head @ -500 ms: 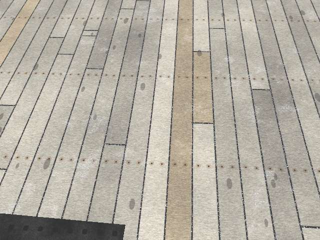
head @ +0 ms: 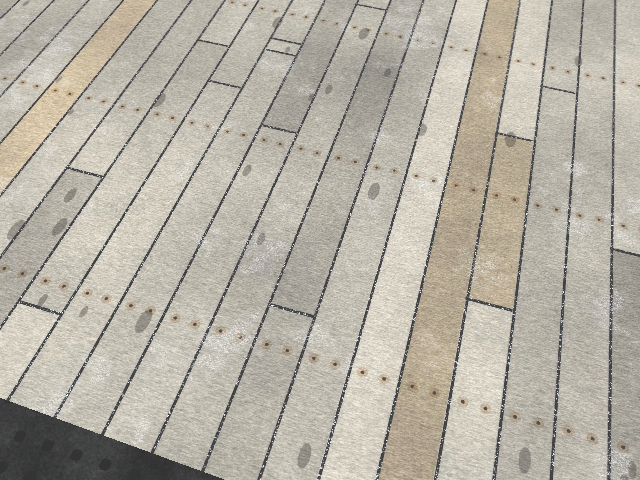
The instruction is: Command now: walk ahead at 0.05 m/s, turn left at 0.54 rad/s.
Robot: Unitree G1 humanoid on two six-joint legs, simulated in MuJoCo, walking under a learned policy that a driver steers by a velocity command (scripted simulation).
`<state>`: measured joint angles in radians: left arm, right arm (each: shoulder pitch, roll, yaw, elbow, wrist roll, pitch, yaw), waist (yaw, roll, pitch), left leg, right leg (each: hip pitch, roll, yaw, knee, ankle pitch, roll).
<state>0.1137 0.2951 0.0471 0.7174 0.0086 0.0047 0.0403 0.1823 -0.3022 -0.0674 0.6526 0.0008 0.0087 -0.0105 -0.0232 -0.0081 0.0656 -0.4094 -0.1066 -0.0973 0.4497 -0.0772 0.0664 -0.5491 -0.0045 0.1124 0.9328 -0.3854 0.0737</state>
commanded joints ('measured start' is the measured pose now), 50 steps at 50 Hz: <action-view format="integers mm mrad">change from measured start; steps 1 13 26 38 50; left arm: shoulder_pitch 62 107 225 151 -58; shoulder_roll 82 188 180 130 7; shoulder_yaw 27 70 61 36 1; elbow -36 -53 7 -7 -87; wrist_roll -4 31 -23 -41 -29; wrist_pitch -4 -55 -78 -103 -65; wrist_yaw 7 -14 -29 -50 -91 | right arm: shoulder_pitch -20 -44 -145 147 143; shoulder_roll -171 -164 -28 -80 -121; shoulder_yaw -52 -51 -2 -18 -38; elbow -81 -135 -132 -21 91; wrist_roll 5 10 16 0 2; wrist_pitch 6 3 -48 -82 -113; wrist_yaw -20 -9 41 24 -1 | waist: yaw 17 35 112 -49 -39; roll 121 -207 -137 130 43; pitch -207 -60 4 -90 49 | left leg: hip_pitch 125 -367 -189 480 360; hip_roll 232 55 138 400 353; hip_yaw -290 -80 109 -217 220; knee -139 539 257 -222 -339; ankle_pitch -61 -387 -103 -213 197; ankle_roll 152 -49 -97 148 84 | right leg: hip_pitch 71 419 432 -261 -131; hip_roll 18 -368 -243 -112 -80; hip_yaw -10 459 -17 -15 -102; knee -70 -740 -781 257 -246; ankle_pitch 67 -251 145 56 477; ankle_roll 18 -296 -242 -96 -97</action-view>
